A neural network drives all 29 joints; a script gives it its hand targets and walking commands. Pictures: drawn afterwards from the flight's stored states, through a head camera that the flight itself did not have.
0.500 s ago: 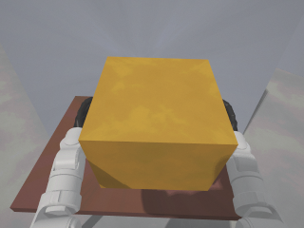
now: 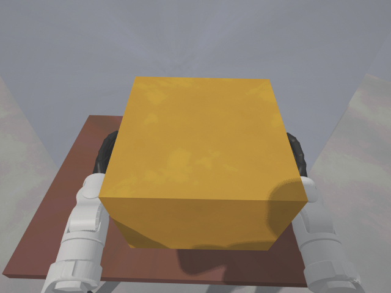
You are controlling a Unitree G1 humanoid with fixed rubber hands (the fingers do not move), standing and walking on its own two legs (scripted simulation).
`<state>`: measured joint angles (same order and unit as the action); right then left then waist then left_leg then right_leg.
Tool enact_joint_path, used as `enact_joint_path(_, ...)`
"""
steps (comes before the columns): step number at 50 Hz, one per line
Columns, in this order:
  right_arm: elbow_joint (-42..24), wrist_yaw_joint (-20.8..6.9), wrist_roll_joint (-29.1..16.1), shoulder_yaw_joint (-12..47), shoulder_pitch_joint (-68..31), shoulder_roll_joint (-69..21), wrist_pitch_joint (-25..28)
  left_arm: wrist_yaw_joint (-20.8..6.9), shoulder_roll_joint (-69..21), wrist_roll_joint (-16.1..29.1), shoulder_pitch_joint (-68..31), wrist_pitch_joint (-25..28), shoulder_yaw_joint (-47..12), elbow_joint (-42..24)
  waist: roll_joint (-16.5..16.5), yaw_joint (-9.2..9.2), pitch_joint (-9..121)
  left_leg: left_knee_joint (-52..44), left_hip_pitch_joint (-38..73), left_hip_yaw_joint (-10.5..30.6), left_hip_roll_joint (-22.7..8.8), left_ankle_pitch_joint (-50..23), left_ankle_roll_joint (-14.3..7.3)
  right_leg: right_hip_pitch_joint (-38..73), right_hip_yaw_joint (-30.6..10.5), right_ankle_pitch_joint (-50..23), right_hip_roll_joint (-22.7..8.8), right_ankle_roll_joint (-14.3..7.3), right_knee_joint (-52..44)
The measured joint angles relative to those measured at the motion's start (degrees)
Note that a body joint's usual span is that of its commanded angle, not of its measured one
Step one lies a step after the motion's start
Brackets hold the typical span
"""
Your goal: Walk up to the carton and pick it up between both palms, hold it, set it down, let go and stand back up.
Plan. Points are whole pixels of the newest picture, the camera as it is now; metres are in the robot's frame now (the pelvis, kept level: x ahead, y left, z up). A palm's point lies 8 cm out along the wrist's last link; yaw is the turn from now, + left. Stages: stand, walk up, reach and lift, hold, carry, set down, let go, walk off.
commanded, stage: set down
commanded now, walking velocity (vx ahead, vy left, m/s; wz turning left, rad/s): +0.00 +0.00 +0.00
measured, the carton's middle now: (200, 162) +0.38 -0.01 +0.09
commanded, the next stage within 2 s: none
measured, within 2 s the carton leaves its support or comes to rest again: neither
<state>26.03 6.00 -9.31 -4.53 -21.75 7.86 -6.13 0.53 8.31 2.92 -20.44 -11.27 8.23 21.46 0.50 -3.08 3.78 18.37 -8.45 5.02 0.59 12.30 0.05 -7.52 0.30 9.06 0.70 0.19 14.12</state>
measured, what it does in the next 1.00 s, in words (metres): stands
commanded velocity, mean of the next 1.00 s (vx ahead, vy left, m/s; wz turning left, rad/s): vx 0.00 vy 0.00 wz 0.00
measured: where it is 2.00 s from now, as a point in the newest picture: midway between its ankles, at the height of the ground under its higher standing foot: outside the picture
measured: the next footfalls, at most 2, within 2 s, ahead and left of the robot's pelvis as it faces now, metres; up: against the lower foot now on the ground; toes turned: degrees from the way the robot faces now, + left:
none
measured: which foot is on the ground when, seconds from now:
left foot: down 0.00-1.00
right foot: down 0.00-1.00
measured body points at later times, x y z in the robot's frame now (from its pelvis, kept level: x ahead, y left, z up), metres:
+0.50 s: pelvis -0.01 +0.01 +0.00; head -0.01 +0.02 +0.45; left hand +0.38 +0.18 +0.08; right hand +0.35 -0.21 +0.08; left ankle -0.03 +0.12 -0.75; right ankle -0.02 -0.12 -0.75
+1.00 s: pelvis -0.01 +0.01 -0.01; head +0.04 +0.00 +0.44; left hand +0.40 +0.17 +0.02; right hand +0.36 -0.21 +0.02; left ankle -0.03 +0.12 -0.75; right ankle -0.02 -0.12 -0.75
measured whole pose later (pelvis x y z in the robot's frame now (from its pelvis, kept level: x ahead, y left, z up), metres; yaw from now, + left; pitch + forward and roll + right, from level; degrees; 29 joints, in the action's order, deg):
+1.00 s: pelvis -0.01 +0.01 -0.01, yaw -1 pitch +12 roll -1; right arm 47.8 2.9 0.0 -12.1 -29.0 5.6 10.0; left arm 0.3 11.6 8.4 -35.1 17.0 2.0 63.1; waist 2.4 -3.4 7.8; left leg 23.7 -23.0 3.6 1.0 12.9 -0.5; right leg -22.5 -0.1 9.8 0.2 0.9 19.9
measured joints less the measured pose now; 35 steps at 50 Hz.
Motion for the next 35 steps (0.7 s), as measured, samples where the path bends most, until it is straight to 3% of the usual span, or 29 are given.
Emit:
enact_joint_path(11, -0.49, 0.13, 0.96, -0.5, 1.31, -0.46, 0.13, -1.24, -0.39, -0.4, -0.04, 0.53, 0.33, 1.12, -0.35, -0.14, -0.34, 0.28, 0.06, -0.72, 0.16, 0.2, -0.35, -0.17, -0.54, 0.14, -0.19, 0.31, 0.45)
enact_joint_path(18, 3.35, -0.94, 3.1, -2.49, -0.5, -1.5, 1.29, -1.81, 0.29, -0.57, -2.89, 3.2, 0.27, 7.56, -0.84, 0.21, 0.22, 0.75, -1.35, -1.26, 0.37, -0.14, -0.55, -1.92, -0.97, -0.09, -0.41, 0.54, 1.33)
enact_joint_path(35, 16.86, -4.22, 9.27, -8.52, -6.25, -2.49, 8.93, -1.36, 1.5, 0.67, -11.44, 15.93, -1.33, 29.46, 0.7, 0.9, 2.05, 2.57, -6.77, -1.61, 0.41, -0.38, -0.63, -7.19, -0.91, -0.54, -0.49, 0.68, 2.82)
